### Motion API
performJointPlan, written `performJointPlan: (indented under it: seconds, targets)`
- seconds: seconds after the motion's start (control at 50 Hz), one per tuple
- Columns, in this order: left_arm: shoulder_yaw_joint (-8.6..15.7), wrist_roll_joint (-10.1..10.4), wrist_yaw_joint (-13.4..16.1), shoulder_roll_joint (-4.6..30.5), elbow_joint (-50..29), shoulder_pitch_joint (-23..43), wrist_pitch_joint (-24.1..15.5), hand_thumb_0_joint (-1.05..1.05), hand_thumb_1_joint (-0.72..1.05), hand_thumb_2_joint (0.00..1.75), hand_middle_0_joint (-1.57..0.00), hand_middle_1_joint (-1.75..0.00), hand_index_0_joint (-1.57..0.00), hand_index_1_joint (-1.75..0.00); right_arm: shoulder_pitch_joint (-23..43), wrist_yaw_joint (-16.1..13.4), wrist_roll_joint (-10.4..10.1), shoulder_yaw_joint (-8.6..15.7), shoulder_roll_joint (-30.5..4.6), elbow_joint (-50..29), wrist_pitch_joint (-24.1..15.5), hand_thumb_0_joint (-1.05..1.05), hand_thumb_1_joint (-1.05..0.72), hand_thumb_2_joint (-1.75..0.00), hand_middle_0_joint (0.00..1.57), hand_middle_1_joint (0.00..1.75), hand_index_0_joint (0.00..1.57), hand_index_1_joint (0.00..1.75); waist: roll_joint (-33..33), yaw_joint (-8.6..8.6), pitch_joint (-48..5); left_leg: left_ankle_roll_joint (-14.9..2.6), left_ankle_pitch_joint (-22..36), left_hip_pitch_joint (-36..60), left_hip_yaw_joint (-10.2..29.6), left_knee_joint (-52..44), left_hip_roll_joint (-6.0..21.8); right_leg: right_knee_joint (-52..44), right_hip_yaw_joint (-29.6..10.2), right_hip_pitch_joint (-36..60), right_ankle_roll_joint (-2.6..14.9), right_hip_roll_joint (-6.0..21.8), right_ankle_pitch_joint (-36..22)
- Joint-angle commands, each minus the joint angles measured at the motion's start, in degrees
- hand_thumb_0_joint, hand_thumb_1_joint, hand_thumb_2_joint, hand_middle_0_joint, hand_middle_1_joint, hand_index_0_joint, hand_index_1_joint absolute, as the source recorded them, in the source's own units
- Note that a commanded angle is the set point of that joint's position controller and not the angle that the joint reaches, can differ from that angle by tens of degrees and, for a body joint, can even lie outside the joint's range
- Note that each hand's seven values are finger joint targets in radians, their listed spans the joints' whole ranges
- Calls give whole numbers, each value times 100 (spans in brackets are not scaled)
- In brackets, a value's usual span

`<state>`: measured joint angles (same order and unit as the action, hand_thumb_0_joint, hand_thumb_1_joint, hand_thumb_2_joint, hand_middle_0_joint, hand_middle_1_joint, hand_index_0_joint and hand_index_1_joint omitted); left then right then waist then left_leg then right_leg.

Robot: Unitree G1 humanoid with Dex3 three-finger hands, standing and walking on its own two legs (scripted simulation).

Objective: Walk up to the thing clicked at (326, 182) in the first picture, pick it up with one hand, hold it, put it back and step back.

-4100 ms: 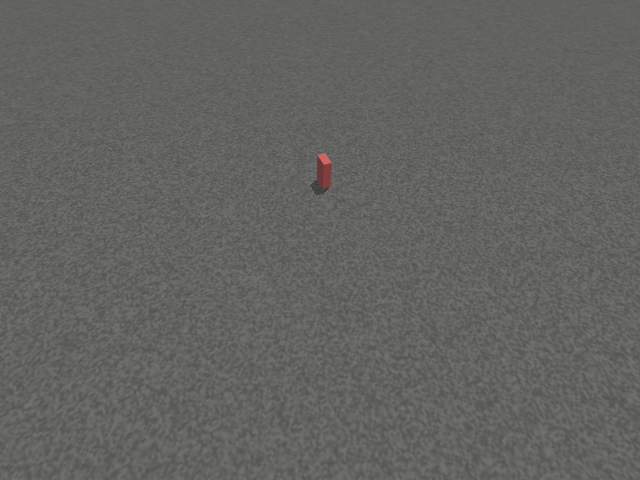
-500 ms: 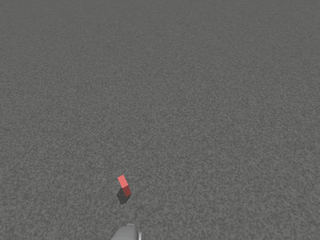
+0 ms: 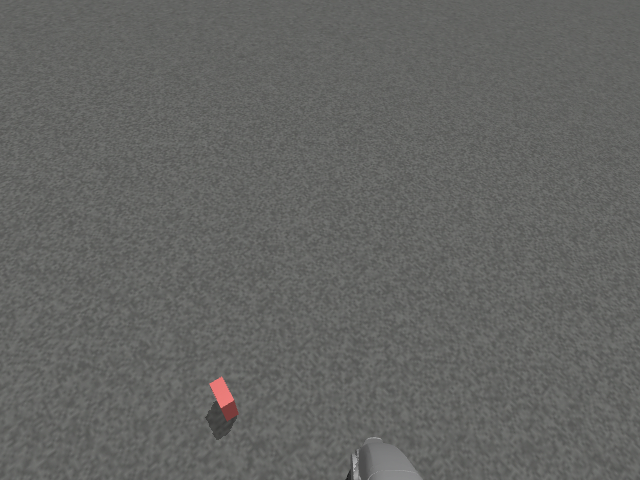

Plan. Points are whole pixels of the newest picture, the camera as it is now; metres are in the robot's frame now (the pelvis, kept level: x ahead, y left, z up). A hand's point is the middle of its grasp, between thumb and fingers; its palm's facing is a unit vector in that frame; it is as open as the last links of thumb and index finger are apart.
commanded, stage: walk up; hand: left
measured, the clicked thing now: (224, 399) +0.40 +0.22 -0.70
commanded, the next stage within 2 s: stand in 1.92 s
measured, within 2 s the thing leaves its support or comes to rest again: neither
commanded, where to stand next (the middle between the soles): +0.11 -0.02 m, yaw +0 degrees
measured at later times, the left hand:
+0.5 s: hand out of the picture +0.11 +0.25 -0.16, palm faces +0.02 -0.95 -0.32, open 7.4 cm
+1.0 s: hand out of the picture +0.14 +0.23 -0.15, palm faces +0.03 -0.93 -0.35, open 7.4 cm
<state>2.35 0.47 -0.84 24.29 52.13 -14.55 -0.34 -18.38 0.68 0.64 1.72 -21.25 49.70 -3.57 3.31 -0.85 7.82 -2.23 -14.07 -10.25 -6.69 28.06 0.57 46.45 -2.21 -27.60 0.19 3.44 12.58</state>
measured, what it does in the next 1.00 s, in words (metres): steps on the spot: right foot, then left foot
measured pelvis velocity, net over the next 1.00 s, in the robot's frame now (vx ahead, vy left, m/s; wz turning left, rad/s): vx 0.06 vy -0.03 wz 0.02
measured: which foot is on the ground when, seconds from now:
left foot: down 0.00-0.12, up 0.14-0.38, down 0.40-1.00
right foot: up 0.00-0.08, down 0.10-1.00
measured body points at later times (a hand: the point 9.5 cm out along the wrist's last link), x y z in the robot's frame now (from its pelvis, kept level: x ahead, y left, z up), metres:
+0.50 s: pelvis +0.02 -0.01 -0.01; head +0.02 +0.00 +0.44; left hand +0.10 +0.29 -0.13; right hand +0.07 -0.33 -0.12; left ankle +0.04 +0.11 -0.74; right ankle +0.08 -0.13 -0.73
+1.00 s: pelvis +0.06 -0.03 +0.00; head +0.07 -0.03 +0.45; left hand +0.14 +0.28 -0.12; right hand +0.17 -0.32 -0.13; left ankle +0.04 +0.11 -0.74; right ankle +0.07 -0.14 -0.74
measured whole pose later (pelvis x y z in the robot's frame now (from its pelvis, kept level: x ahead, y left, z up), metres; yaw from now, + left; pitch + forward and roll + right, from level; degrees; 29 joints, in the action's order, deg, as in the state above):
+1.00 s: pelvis +0.06 -0.03 +0.00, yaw +1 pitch -2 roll +0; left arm 0.7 0.2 -0.6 20.2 61.9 -6.2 -0.7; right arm -6.2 0.3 0.3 0.2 -21.0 60.3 -1.9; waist -1.0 0.7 3.1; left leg 1.4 -16.2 -8.4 -0.4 27.0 1.9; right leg 27.9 1.9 -11.0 0.2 1.0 14.6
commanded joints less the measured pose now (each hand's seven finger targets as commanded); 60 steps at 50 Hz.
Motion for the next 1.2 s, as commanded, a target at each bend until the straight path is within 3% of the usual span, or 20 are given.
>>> performJointPlan:
  seconds: [0.0, 0.06, 0.08, 0.1, 0.12, 0.14, 0.22, 0.36, 0.38, 0.4, 0.42, 0.44, 0.46, 0.5, 0.58, 0.66, 0.76, 0.84, 1.0, 1.18]
  targets:
    - [179, -19, 89, 678, -197, -62, -133, 0, 90, 90, -20, -30, -20, -30, 204, -152, -72, 419, -1474, -380, -14, 0, -90, -90, 20, 30, 20, 30, -1152, 52, -727, -780, 3338, -173, 657, -161, 1308, -669, 350, 977, 60, -130, -199]
    - [208, -96, 121, 772, -11, -137, -209, 0, 90, 90, -20, -30, -20, -30, 392, -141, -133, 335, -1336, -330, 89, 0, -90, -90, 20, 30, 20, 30, -572, 213, -1069, -496, 2202, -290, 705, 666, 1067, -1936, 234, 1854, 240, -159, -781]
    - [293, -173, 111, 1041, -82, -298, -279, 0, 90, 90, -20, -30, -20, -30, 161, -110, -122, 278, -1142, -339, 75, 0, -90, -90, 20, 30, 20, 30, 86, 220, -1373, -360, 734, -553, 651, 1014, 888, -2132, -303, 2365, 398, 198, -811]
    - [372, -220, 119, 1335, -122, -276, -328, 0, 90, 90, -20, -30, -20, -30, -88, -89, -125, 166, -875, -336, 76, 0, -90, -90, 20, 30, 20, 30, 1045, 161, -1568, -164, -878, -1095, 422, 1676, 483, -2502, -1739, 2675, 708, 1168, -516]
    - [385, -171, 108, 1486, -181, 25, -306, 0, 90, 90, -20, -30, -20, -30, -34, -110, -102, 185, -1013, -242, 135, 0, -90, -90, 20, 30, 20, 30, 1024, 219, -1201, -4, -2171, -1570, 339, 2155, -87, -2814, -2438, 2393, 1421, 1654, 186]
    - [418, -185, 100, 1606, -198, 95, -256, 0, 90, 90, -20, -30, -20, -30, 129, -151, -31, 282, -1291, -131, 165, 0, -90, -90, 20, 30, 20, 30, 988, 318, -946, -1, -2428, -1556, 565, 2388, 108, -2833, -2695, 1957, 1653, 1817, 701]
    - [261, -177, 114, 1076, -262, 375, -234, 0, 90, 90, -20, -30, -20, -30, 172, -77, -59, 249, -1199, 183, 158, 0, -90, -90, 20, 30, 20, 30, 782, 184, -761, 117, -1356, -1417, 703, 1910, 125, -2939, -1462, 1749, 1101, 1037, 473]
    - [275, -162, -18, 1011, -346, 918, -37, 0, 90, 90, -20, -30, -20, -30, -145, -105, 70, 241, -1107, 672, 5, 0, -90, -90, 20, 30, 20, 30, 381, -31, -821, 143, -216, 189, 346, -177, -88, -2551, -692, 619, 780, 765, 1865]
    - [207, -121, -32, 815, -320, 904, 3, 0, 90, 90, -20, -30, -20, -30, -131, -139, 123, 276, -1196, 699, -15, 0, -90, -90, 20, 30, 20, 30, 36, -71, -763, 83, -161, 453, 660, -439, 58, -2261, -538, 220, 559, 602, 2066]
    - [146, -85, -38, 603, -300, 821, 24, 0, 90, 90, -20, -30, -20, -30, -63, -169, 174, 330, -1401, 665, -40, 0, -90, -90, 20, 30, 20, 30, -684, -26, -734, -77, -893, 494, 1699, -990, 700, -1649, -268, -138, 358, 291, 1946]
    - [149, -45, -38, 595, -205, 803, 51, 0, 90, 90, -20, -30, -20, -30, 407, -169, 159, 370, -1754, 499, -58, 0, -90, -90, 20, 30, 20, 30, -1261, 68, -413, -501, -2761, -281, 3132, -1834, 1619, -1005, 102, -212, 107, -183, 1632]
    - [285, -105, -28, 963, -57, 816, 79, 0, 90, 90, -20, -30, -20, -30, 787, -161, 132, 414, -1952, 412, -45, 0, -90, -90, 20, 30, 20, 30, -1187, 88, -1, -889, -3594, -1313, 3349, -2150, 1998, -180, 26, 357, 79, -100, 1498]
    - [307, -96, -57, 948, 27, 641, 58, 0, 90, 90, -20, -30, -20, -30, 1106, -159, 122, 352, -1811, 330, -51, 0, -90, -90, 20, 30, 20, 30, -991, 284, 188, -926, -3314, -1674, 3032, -1980, 1882, -324, -59, 845, 92, 43, 1225]
    - [220, -82, -87, 678, 192, 521, -24, 0, 90, 90, -20, -30, -20, -30, 1210, -143, 119, 181, -1375, 361, -88, 0, -90, -90, 20, 30, 20, 30, -983, 360, -16, -460, -1634, -1042, 1899, -1390, 1135, -1356, 41, 1020, 152, -28, 700]
    - [217, -132, 10, 854, 383, 530, -140, 0, 90, 90, -20, -30, -20, -30, 911, -80, 8, 171, -1329, 469, -21, 0, -90, -90, 20, 30, 20, 30, -961, 261, -890, -88, -74, -739, 1232, -522, 753, -2291, -171, 2253, 211, 62, -261]
    - [138, -116, -20, 993, 379, 913, -127, 0, 90, 90, -20, -30, -20, -30, 865, -90, 34, 217, -1401, 584, 54, 0, -90, -90, 20, 30, 20, 30, -658, 42, -719, -73, -1317, -339, 1233, -713, 538, -2425, -476, 1368, 330, 213, 1235]
    - [95, -69, 17, 956, 625, 766, -224, 0, 90, 90, -20, -30, -20, -30, 977, -115, -44, 123, -1257, 648, -6, 0, -90, -90, 20, 30, 20, 30, -146, 84, -895, -49, 945, 31, 980, -255, 538, -2442, -424, 1737, 330, 387, -1121]
    - [106, -44, 71, 958, 641, 877, -228, 0, 90, 90, -20, -30, -20, -30, 912, -148, -61, 137, -1268, 758, 23, 0, -90, -90, 20, 30, 20, 30, 84, 19, -1167, -38, 1577, 237, 852, -142, 540, -2265, -283, 2069, 345, 458, -2197]
    - [94, -65, 95, 879, 672, 1126, -154, 0, 90, 90, -20, -30, -20, -30, 1235, -140, -21, 143, -1200, 856, 106, 0, -90, -90, 20, 30, 20, 30, -9, 55, -930, -36, 996, 262, 846, -388, 508, -2511, -276, 1827, 304, 409, -1009]
    - [85, -60, 99, 828, 697, 1274, -146, 0, 90, 90, -20, -30, -20, -30, 1434, -137, 8, 131, -1212, 958, 90, 0, -90, -90, 20, 30, 20, 30, -409, 92, -1076, -15, 1423, 376, 923, -700, 641, -2434, -161, 2172, 240, 332, -1443]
